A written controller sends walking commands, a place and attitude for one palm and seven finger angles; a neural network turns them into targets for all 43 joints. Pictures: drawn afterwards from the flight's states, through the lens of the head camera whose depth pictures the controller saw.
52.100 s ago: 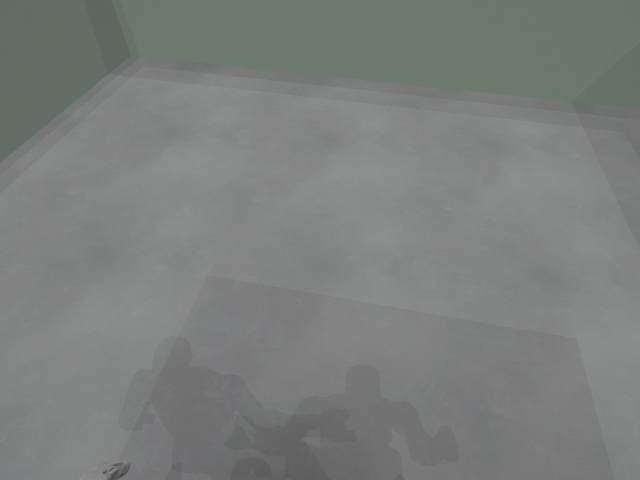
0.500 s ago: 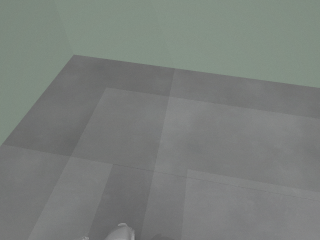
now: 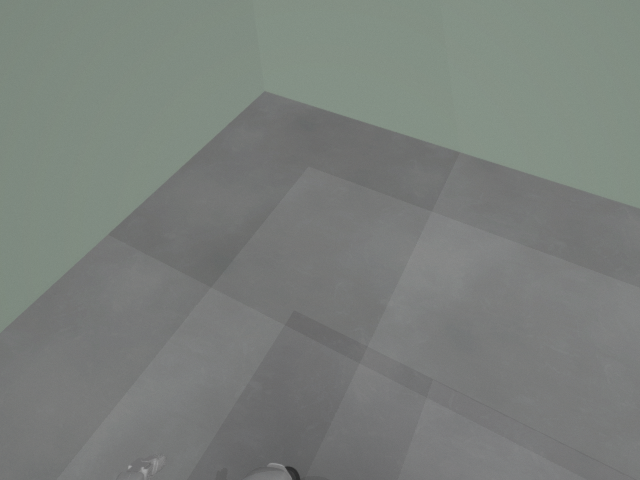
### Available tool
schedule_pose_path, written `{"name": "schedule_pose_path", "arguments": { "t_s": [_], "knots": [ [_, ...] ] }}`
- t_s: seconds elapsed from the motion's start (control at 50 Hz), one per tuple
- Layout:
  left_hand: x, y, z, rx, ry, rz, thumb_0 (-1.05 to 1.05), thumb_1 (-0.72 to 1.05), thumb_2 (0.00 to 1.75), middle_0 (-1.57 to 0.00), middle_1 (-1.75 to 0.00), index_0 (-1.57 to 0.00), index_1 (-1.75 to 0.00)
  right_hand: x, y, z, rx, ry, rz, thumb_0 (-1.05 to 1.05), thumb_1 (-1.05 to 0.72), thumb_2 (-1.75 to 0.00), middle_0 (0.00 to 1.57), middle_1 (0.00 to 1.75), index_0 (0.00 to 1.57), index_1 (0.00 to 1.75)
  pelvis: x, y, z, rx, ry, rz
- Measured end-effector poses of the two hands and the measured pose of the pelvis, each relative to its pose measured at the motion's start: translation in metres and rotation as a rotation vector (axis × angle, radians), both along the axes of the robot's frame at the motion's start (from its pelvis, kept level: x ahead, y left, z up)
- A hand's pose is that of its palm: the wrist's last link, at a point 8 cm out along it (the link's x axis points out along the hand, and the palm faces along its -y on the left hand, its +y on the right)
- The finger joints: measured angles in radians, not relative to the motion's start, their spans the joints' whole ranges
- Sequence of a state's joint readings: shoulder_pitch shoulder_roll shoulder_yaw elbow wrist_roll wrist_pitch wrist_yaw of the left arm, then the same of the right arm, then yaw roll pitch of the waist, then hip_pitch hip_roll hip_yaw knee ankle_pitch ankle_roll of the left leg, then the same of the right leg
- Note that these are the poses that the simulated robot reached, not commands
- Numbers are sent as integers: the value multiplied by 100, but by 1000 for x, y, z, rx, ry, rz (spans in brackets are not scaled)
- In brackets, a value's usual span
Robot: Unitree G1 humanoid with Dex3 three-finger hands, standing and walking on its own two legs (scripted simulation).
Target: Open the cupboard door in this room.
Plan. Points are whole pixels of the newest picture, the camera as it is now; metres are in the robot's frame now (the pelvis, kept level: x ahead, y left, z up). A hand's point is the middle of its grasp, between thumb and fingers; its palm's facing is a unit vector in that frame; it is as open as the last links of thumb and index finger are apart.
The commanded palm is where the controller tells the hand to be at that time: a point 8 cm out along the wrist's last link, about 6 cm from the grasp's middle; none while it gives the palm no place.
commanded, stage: turn to face it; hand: left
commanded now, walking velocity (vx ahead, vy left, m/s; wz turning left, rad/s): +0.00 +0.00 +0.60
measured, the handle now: out of the picture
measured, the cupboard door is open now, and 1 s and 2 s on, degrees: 45 45 45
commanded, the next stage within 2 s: none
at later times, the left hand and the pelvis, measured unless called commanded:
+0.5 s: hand out of the picture +0.01 +0.20 -0.17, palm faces +0.36 -0.90 -0.25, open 7.3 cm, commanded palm none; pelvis +0.03 -0.02 +0.00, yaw +19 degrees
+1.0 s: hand out of the picture +0.00 +0.13 -0.15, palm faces +0.61 -0.76 -0.23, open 7.3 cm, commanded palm none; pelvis +0.06 -0.07 +0.01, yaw +39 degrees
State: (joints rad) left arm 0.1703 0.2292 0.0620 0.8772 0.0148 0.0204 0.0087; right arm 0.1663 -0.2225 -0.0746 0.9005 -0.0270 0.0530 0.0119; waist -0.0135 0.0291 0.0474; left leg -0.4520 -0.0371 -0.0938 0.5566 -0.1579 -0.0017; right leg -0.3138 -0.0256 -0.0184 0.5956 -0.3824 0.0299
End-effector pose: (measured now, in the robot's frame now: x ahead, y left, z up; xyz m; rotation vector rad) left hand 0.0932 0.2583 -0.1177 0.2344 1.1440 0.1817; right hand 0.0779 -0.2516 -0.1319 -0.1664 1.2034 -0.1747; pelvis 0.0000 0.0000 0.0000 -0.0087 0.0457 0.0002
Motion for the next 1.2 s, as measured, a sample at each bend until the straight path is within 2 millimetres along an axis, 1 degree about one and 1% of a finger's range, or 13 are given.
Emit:
{"name": "schedule_pose_path", "arguments": {
  "t_s": [0.1, 0.18, 0.28, 0.38, 0.44, 0.56, 0.66, 0.72, 0.8, 0.86, 0.98, 1.1, 1.2],
  "knots": [
    [-31, -17, 9, 22, 32, 84, 0, 91, 90, -20, -29, -20, -30, 29, -20, 0, 11, 19, 69, 1, -91, -89, 20, 30, 20, 30, 8, -18, 6, 27, -17, 76],
    [-54, -32, 9, 1, 81, 147, 0, 91, 90, -20, -29, -20, -30, 56, -22, 8, 10, 22, 134, 1, -91, -89, 20, 30, 20, 30, 16, -27, 12, 55, -22, 134],
    [-87, -41, -3, -45, 136, 233, 0, 91, 90, -20, -30, -20, -30, 99, -7, 13, -2, 5, 247, 1, -91, -89, 20, 30, 20, 30, 23, -28, 11, 64, -24, 203],
    [-118, -32, -28, -82, 189, 325, 0, 90, 90, -20, -30, -21, -30, 142, 20, 11, -32, -82, 357, 1, -91, -89, 20, 30, 20, 30, 26, -17, -6, 43, -24, 273],
    [-121, -24, -29, -70, 196, 367, 0, 91, 90, -20, -30, -21, -30, 148, 29, 17, -41, -104, 395, 0, -91, -89, 20, 30, 20, 30, 26, -18, -4, 36, -32, 304],
    [-93, -15, -9, -39, 76, 413, 1, 91, 90, -20, -29, -20, -30, 142, 25, 18, -41, -44, 442, 0, -91, -89, 20, 30, 20, 30, 30, -28, 5, 17, -32, 370],
    [-71, -24, 5, 5, -5, 431, 0, 91, 90, -20, -29, -20, -30, 143, 10, 4, -13, 11, 463, 0, -91, -89, 20, 30, 21, 30, 40, -46, 4, 16, -22, 434],
    [-67, -35, 7, 43, -39, 449, 0, 91, 90, -20, -29, -20, -30, 152, -1, -10, 5, 33, 472, 0, -91, -89, 21, 30, 21, 30, 49, -60, -4, 29, -15, 472],
    [-78, -58, 14, 36, -15, 500, 0, 91, 90, -20, -29, -20, -30, 166, -6, -9, 4, 66, 508, 1, -91, -89, 20, 30, 20, 30, 55, -67, 4, 43, -23, 531],
    [-88, -75, 13, 6, 19, 542, 0, 91, 90, -20, -29, -20, -30, 178, -2, -1, 8, 72, 541, 1, -91, -89, 20, 30, 20, 30, 61, -70, 10, 58, -17, 574],
    [-118, -97, 0, -60, 48, 651, 0, 90, 90, -20, -30, -21, -30, 205, 30, 8, -4, 58, 665, 1, -91, -89, 20, 30, 20, 30, 65, -68, 11, 65, -11, 661],
    [-166, -99, -28, -102, 109, 777, 0, 90, 90, -21, -30, -21, -30, 232, 76, 9, -23, -46, 794, 1, -91, -89, 20, 30, 20, 30, 60, -57, -6, 44, -15, 740],
    [-176, -93, -17, -78, 110, 846, 1, 91, 90, -20, -29, -20, -30, 237, 85, 16, -38, -50, 851, 0, -91, -89, 20, 30, 20, 30, 64, -60, 3, 29, -16, 795]
  ]
}}
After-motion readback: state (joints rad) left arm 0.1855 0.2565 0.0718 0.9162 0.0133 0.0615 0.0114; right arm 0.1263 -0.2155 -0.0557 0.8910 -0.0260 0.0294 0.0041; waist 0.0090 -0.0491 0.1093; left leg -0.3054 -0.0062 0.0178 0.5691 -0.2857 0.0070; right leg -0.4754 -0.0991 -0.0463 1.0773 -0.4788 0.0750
